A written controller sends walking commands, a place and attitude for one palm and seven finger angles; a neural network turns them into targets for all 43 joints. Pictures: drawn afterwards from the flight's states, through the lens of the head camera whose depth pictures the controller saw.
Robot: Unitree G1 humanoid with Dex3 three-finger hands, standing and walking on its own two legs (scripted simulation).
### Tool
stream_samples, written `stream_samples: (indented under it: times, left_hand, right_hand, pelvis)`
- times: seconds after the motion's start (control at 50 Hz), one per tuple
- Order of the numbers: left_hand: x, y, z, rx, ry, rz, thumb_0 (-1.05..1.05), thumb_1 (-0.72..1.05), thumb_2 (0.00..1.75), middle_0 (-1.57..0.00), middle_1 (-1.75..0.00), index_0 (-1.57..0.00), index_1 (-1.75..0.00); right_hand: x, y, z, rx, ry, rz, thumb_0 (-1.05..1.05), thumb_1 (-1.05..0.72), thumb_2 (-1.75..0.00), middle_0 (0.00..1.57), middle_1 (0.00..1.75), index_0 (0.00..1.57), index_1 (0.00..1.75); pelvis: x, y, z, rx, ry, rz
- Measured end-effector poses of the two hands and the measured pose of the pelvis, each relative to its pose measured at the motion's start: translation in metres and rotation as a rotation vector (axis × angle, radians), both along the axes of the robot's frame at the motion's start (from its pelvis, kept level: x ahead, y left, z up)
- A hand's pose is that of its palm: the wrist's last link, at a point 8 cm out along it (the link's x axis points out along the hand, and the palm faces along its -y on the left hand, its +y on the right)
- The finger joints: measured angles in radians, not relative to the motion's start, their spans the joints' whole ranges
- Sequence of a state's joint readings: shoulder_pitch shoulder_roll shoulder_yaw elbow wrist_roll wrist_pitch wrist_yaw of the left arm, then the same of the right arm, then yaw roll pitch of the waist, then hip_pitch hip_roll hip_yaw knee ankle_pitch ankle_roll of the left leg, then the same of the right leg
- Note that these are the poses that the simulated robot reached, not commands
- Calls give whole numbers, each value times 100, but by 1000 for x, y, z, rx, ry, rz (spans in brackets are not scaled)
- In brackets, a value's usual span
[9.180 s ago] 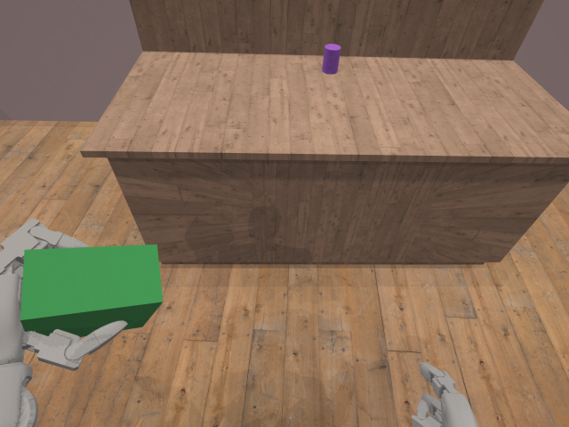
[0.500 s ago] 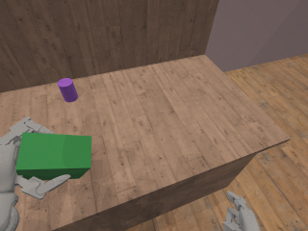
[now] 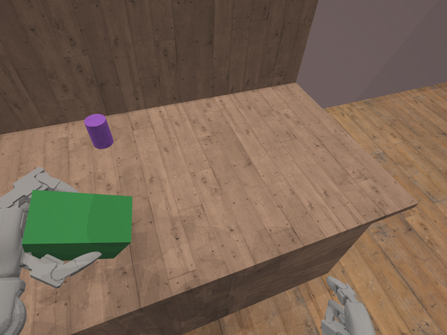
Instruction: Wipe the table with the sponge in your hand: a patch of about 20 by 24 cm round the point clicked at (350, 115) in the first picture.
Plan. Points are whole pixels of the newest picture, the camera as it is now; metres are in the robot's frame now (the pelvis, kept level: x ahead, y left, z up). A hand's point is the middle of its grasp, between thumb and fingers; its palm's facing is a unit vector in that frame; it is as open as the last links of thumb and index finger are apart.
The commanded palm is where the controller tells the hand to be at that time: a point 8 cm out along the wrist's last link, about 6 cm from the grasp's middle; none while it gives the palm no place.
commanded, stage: look again from close up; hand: left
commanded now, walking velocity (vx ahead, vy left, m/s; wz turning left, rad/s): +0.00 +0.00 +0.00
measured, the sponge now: (94, 229) +0.23 +0.21 +0.13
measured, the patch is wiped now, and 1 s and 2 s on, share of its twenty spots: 0.00 0.00 0.00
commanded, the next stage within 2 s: shuffle to correct the standing spot in 0.12 s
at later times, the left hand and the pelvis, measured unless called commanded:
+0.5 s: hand (53, 216) +0.23 +0.26 +0.15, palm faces +0.33 -0.86 -0.40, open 10.3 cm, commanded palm +0.16 +0.29 +0.17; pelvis +0.00 +0.01 +0.00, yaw +0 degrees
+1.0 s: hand (114, 220) +0.23 +0.17 +0.15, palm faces +0.31 -0.86 -0.40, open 10.3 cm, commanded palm +0.17 +0.22 +0.17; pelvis +0.01 -0.06 -0.01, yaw +0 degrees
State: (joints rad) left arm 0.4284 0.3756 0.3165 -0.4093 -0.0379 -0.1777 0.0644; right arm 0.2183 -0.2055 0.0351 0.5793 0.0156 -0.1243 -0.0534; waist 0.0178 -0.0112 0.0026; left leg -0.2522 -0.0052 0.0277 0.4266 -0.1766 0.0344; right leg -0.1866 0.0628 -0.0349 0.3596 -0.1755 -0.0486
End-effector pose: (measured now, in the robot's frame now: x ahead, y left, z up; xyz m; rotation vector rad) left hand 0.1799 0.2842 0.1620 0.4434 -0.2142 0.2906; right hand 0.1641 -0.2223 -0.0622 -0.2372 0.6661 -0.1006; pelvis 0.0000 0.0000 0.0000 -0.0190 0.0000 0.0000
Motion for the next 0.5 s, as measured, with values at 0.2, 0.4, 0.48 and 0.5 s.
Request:
stream_samples:
  times: [0.2,0.4,0.48,0.5]
  left_hand:
    - [-2,15,8,34,-23,0,-1,-52,101,-72,-132,-73,-132]
    - [5,24,0,12,-9,9,-1,-52,101,-72,-132,-73,-132]
    - [10,18,4,18,-24,-3,-1,-52,101,-72,-132,-73,-132]
    - [12,16,5,20,-26,-7,-1,-52,101,-72,-132,-73,-132]
  right_hand:
    - [-3,14,0,1,5,3,1,-91,-90,20,30,20,30]
    - [-7,25,-1,8,26,-2,1,-91,-90,20,30,20,30]
    - [-6,24,-2,21,26,5,1,-91,-90,20,30,20,30]
    - [-5,24,-2,24,27,6,1,-91,-90,20,30,20,30]
  pelvis:
    - [-2,12,0,-3,3,0]
    - [1,17,1,13,0,-9]
    - [2,13,1,18,0,-8]
    - [2,11,1,17,0,-6]
